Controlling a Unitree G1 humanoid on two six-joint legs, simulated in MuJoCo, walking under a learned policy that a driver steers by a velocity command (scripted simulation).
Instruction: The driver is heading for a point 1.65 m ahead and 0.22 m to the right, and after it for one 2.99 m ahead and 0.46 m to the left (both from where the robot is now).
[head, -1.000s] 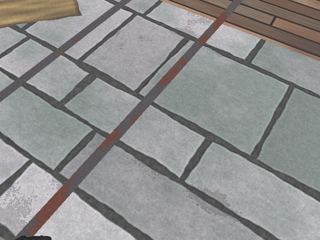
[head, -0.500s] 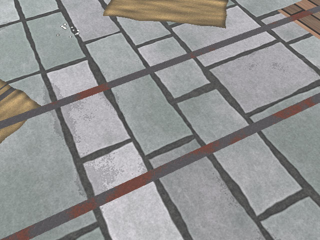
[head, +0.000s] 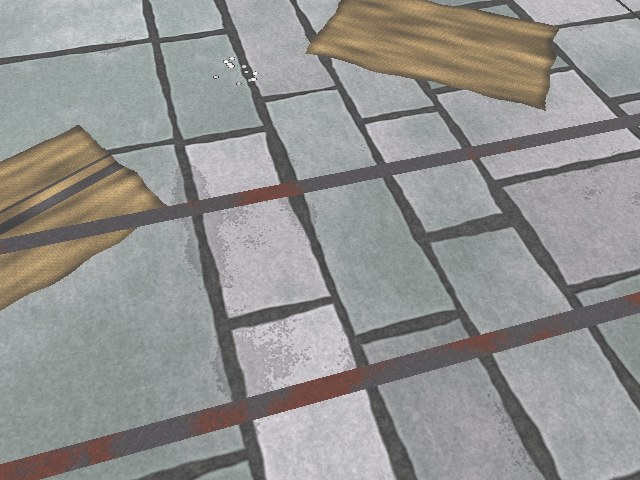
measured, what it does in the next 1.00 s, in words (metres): steps on the spot: right foot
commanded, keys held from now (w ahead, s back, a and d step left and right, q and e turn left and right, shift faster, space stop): shift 1.00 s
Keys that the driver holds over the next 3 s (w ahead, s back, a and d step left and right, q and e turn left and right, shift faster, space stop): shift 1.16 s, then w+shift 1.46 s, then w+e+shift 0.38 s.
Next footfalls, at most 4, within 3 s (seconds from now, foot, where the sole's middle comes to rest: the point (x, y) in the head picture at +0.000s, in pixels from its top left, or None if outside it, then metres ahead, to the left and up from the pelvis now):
0.04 right None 0.03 -0.14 -0.77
1.46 left None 0.12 0.13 -0.77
1.92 right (362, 448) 0.56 -0.07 -0.77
2.40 left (302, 271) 1.01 0.07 -0.77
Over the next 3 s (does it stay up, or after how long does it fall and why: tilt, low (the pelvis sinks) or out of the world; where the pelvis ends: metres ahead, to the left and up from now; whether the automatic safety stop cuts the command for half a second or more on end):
stays up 1.40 -0.06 -0.01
